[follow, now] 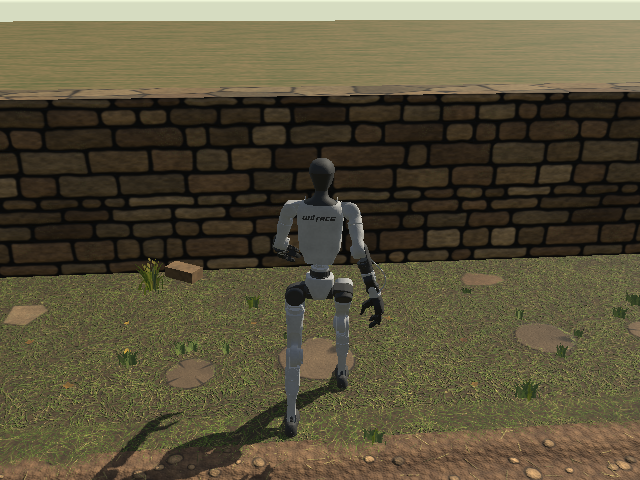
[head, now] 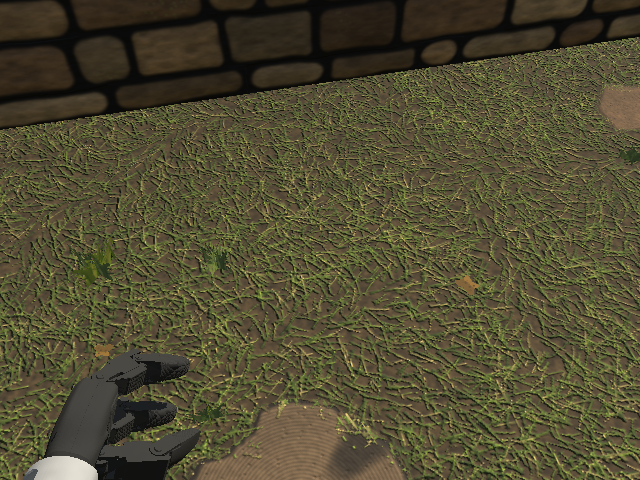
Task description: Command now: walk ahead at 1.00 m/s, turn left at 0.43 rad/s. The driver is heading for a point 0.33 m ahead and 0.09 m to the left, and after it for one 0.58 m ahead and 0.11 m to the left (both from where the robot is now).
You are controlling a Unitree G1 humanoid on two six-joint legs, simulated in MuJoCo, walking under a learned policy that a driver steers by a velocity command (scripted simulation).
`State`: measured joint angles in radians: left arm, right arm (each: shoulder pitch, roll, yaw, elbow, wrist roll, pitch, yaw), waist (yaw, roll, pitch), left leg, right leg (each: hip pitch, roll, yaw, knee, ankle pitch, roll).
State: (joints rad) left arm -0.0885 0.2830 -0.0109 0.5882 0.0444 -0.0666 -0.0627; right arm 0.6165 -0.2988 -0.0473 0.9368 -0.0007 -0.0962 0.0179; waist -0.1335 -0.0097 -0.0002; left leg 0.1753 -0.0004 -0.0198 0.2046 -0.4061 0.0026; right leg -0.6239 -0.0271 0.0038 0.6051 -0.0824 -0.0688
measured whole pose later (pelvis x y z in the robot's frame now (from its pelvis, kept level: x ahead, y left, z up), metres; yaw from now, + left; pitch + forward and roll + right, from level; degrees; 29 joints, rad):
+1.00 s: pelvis +0.49 +0.02 +0.02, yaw +30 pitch +0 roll +0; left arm 0.24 0.26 0.03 0.78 0.01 0.05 0.04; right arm 0.25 -0.25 -0.04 0.78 -0.02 0.03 -0.01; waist -0.02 -0.01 0.00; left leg -0.28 -0.16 -0.13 0.42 -0.13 0.09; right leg -0.22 0.00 0.03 0.50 -0.31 -0.01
